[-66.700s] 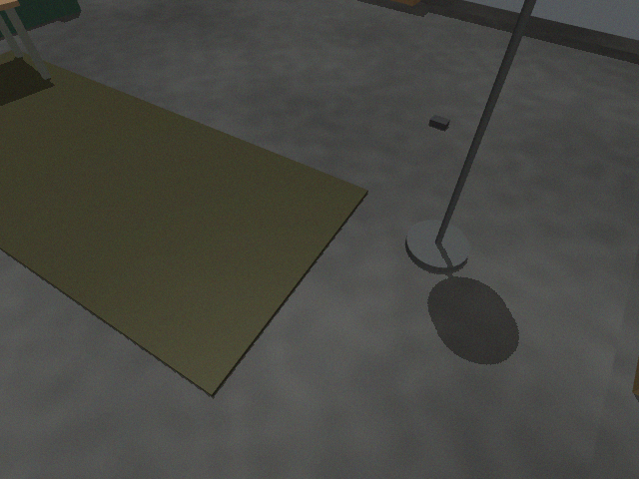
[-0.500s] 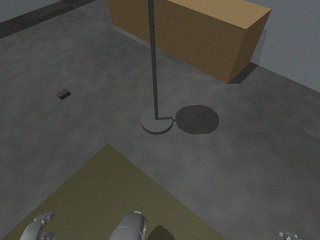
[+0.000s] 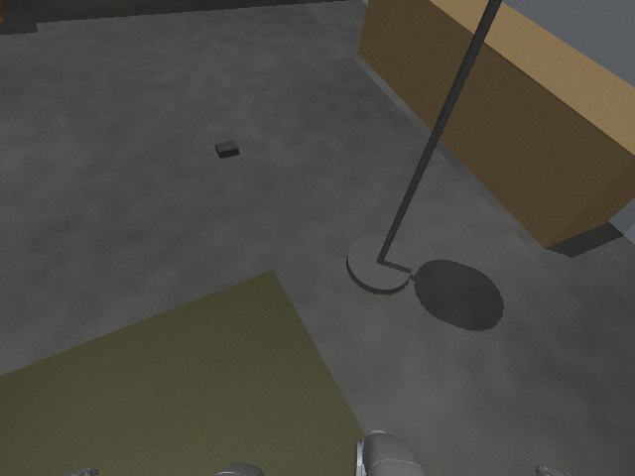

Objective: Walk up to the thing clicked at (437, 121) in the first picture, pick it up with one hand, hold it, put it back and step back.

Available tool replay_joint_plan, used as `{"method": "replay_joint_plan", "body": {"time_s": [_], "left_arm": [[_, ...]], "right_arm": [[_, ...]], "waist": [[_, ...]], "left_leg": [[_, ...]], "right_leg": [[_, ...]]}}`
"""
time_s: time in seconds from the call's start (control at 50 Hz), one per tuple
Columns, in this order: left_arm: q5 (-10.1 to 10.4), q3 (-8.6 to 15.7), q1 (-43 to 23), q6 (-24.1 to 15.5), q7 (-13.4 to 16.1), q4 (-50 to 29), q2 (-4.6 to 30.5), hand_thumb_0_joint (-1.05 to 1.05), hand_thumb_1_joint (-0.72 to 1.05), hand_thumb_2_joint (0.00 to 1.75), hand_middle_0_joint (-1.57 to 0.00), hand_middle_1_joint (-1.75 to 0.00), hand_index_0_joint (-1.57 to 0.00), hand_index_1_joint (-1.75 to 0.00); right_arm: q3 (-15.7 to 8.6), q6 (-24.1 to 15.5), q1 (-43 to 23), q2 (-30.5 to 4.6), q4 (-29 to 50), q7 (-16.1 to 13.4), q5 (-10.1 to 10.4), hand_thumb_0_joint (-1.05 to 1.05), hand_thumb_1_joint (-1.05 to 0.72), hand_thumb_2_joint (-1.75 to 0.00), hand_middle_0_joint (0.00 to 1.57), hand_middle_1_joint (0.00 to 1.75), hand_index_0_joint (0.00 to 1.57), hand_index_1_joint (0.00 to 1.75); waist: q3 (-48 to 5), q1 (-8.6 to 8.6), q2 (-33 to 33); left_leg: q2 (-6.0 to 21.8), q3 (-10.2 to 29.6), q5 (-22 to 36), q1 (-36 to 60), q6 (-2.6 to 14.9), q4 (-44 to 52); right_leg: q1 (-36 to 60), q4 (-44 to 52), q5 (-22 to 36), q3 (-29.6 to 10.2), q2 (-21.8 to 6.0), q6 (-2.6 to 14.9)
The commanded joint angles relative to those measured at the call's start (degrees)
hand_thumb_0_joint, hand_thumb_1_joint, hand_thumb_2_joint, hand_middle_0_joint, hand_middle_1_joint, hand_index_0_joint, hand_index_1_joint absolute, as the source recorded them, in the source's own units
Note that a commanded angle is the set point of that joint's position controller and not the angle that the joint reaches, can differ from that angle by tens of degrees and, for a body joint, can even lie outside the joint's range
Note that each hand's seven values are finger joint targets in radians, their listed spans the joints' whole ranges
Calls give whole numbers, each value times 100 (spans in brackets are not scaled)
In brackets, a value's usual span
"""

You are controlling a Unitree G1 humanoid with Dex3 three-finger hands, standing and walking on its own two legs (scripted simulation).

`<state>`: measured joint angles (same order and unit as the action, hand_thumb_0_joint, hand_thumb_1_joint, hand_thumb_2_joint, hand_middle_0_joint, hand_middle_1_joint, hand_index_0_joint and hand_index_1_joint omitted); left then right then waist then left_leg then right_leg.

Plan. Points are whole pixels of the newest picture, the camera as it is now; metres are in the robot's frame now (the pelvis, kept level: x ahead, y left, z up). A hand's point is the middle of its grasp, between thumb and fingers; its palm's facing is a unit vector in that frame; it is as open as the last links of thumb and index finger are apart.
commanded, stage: walk up
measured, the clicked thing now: (227, 149) +1.51 +0.37 -0.76
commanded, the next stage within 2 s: stand in 1.54 s
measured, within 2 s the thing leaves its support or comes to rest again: neither
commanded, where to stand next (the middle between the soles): +0.09 -0.04 m, yaw +26 degrees
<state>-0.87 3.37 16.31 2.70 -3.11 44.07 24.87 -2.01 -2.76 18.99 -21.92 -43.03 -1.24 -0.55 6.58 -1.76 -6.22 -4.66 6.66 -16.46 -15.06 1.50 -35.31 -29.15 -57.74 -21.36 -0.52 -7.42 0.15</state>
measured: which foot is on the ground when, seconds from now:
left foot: down 0.00-0.18, up 0.20-0.54, down 0.56-1.00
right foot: up 0.00-0.14, down 0.16-0.58, up 0.60-0.88, down 0.90-1.00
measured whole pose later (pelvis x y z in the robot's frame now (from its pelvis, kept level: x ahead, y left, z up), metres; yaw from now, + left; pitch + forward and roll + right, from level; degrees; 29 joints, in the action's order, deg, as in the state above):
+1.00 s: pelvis +0.00 -0.04 -0.01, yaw +27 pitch -2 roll -1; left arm -0.8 1.4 11.7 0.2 -1.0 53.3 21.3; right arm -1.2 -1.2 10.6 -22.4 -51.7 -1.3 0.4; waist 6.7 -1.4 1.2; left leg -2.3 5.6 -21.7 -19.9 1.3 -42.8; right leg -18.8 -39.1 -18.0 3.5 -4.5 -1.9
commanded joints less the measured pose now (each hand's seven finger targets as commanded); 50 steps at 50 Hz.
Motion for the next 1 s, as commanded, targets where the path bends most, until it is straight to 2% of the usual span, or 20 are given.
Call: {"method": "replay_joint_plan", "body": {"time_s": [0.0, 0.12, 0.14, 0.16, 0.18, 0.2, 0.24, 0.3, 0.4, 0.5, 0.54, 0.56, 0.58, 0.6, 0.66, 0.82, 0.86, 0.9, 0.94, 0.98], "left_arm": [[104, 339, 119, -192, 195, -455, 964, 0, 90, 90, -20, -30, -20, -30], [100, 395, 282, -354, 329, -339, 894, 0, 90, 90, -20, -30, -20, -30], [35, 464, 507, -405, 355, -322, 1084, 0, 90, 90, -20, -30, -20, -30], [-93, 592, 598, -439, 377, -355, 1584, 0, 90, 90, -20, -30, -20, -30], [-106, 608, 75, -433, 355, -559, 1722, 0, 90, 90, -20, -30, -20, -30], [-104, 654, -629, -407, 352, -663, 1908, 0, 90, 90, -20, -30, -20, -30], [-63, 577, -630, -416, 331, -612, 1492, 0, 90, 90, -20, -30, -20, -30], [-117, 514, -562, -452, 352, -397, 1348, 0, 90, 90, -20, -30, -20, -30], [-192, 583, -114, -418, 210, -439, 1444, 0, 90, 90, -20, -30, -20, -30], [-63, 476, -427, -226, 124, -496, 1433, 0, 90, 90, -20, -30, -20, -30], [-38, 317, -265, -139, 140, -463, 994, 0, 90, 90, -20, -30, -20, -30], [46, 187, -169, -109, 135, -520, 557, 0, 90, 90, -20, -30, -20, -30], [28, 287, -361, -111, 189, -434, 929, 0, 90, 90, -20, -30, -20, -30], [16, 357, -541, -152, 215, -348, 1266, 0, 90, 90, -20, -30, -20, -30], [59, 365, 158, -207, 216, 147, 1160, 0, 90, 90, -20, -30, -20, -30], [92, 238, -130, -295, 279, 380, 883, 0, 90, 90, -20, -30, -20, -30], [103, 196, -2, -368, 309, 553, 775, 0, 90, 90, -20, -30, -20, -30], [17, 237, -32, -456, 352, 584, 1132, 0, 90, 90, -20, -30, -20, -30], [19, 267, -594, -464, 325, 492, 1484, 0, 90, 90, -20, -30, -20, -30], [15, 159, -996, -416, 281, 454, 1205, 0, 90, 90, -20, -30, -20, -30]], "right_arm": [[-579, -48, -115, -1639, 642, -116, -83, 0, -90, -90, 20, 30, 20, 30], [-574, 218, -449, -1536, 900, -61, -73, 0, -90, -90, 20, 30, 20, 30], [-483, 230, -367, -1268, 900, -76, 6, 0, -90, -90, 20, 30, 20, 30], [-384, 241, -253, -928, 946, -89, 59, 0, -90, -90, 20, 30, 20, 30], [-413, 262, 134, -1047, 780, -173, -22, 0, -90, -90, 20, 30, 20, 30], [-499, 257, 261, -1334, 681, -225, -80, 0, -90, -90, 20, 30, 20, 30], [-643, 233, -91, -1777, 479, -92, -107, 0, -90, -90, 20, 30, 20, 30], [-595, 237, 98, -1443, 274, 141, -64, 0, -90, -90, 20, 30, 20, 30], [-461, 110, -304, -1252, 88, 193, -83, 0, -90, -90, 20, 30, 20, 30], [-502, 23, 321, -1236, -439, 84, -17, 0, -90, -90, 20, 30, 20, 30], [-583, -38, 627, -1497, -578, 21, -82, 0, -90, -90, 20, 30, 20, 30], [-633, -63, 515, -1924, -414, -44, -195, 0, -90, -90, 20, 30, 20, 30], [-639, -66, 137, -2286, -224, -72, -182, 0, -90, -90, 20, 30, 20, 30], [-638, -63, -104, -2266, -267, -77, -123, 0, -90, -90, 20, 30, 20, 30], [-399, -168, -497, -1579, -267, -104, -58, 0, -90, -90, 20, 30, 20, 30], [-351, -76, -408, -1487, -351, -100, -16, 0, -90, -90, 20, 30, 20, 30], [-312, -4, -593, -1420, -362, -100, 65, 0, -90, -90, 20, 30, 20, 30], [-195, 22, -649, -1097, -334, -97, 168, 0, -90, -90, 20, 30, 20, 30], [-222, 76, -481, -1080, -542, -114, 161, 0, -90, -90, 20, 30, 20, 30], [-255, 44, -378, -1171, -823, -76, 106, 0, -90, -90, 20, 30, 20, 30]], "waist": [[-253, 83, 1803], [-902, -130, 1379], [-1156, -300, 812], [-1302, -389, -588], [-994, -80, -684], [-1011, 59, -1133], [-365, -14, -403], [-437, -9, -667], [-433, -376, -1163], [-552, 83, -298], [-667, 340, 786], [-433, 317, 2119], [72, 326, 1689], [443, 355, 1615], [-43, -41, 1356], [-758, 146, 1724], [-858, -17, 1492], [-1146, -35, 627], [-1063, 133, -272], [-793, 355, -335]], "left_leg": [[968, 1061, 3328, -744, 950, 777], [580, 1430, 2170, -1108, 682, -355], [331, 1197, 1442, -1169, 414, -990], [-315, 435, -221, -2152, 111, -2147], [-298, 169, -1797, -2381, -42, -2840], [124, 7, -2002, -2551, -82, -3445], [338, 76, -1203, -2091, -188, -3586], [298, -289, -468, -1871, -204, -2981], [313, -858, -1087, -1670, -296, -1205], [108, -1284, 16, 285, -190, 34], [346, -195, -843, 1180, 100, 791], [1642, 2290, -2701, 935, 555, 2048], [2358, 3439, -3425, -243, 1066, 2517], [2384, 3483, -3361, -781, 1308, 2607], [1547, 1508, -63, -54, 874, 1491], [1307, 787, 2691, -103, 852, 488], [1057, 518, 2650, -279, 672, -3], [702, 334, 1980, -636, 278, -536], [217, -193, -441, -444, 40, -1050], [323, -87, -990, 117, 92, -80]], "right_leg": [[480, 325, 264, 252, 283, 15], [1924, 2295, 842, 249, 742, 244], [2326, 2975, 843, -322, 314, 429], [2891, 3541, 338, -1929, -1184, 757], [2413, 3819, 174, -2760, -2029, 1108], [2230, 4121, -171, -3635, -2507, 1726], [1278, 4062, -732, -2276, -1836, 1436], [1398, 3761, -1104, -796, -859, 963], [1918, 3722, -1080, -415, -941, 1148], [653, 3128, -1421, 85, -1019, 874], [-355, 1631, -1991, 451, -679, 465], [-1207, 152, -1467, 769, 18, 63], [-1185, -56, -1087, 157, 133, -1], [-795, -132, -953, -96, -96, 62], [-407, 206, -245, -183, -125, 84], [1040, 1622, -158, 280, 335, 83], [1667, 2743, 856, 431, 496, 173], [2298, 2869, 2286, -359, -190, 447], [1589, 3246, 1659, -1498, -1335, 1205], [969, 3102, 1250, -1005, -1058, 938]]}}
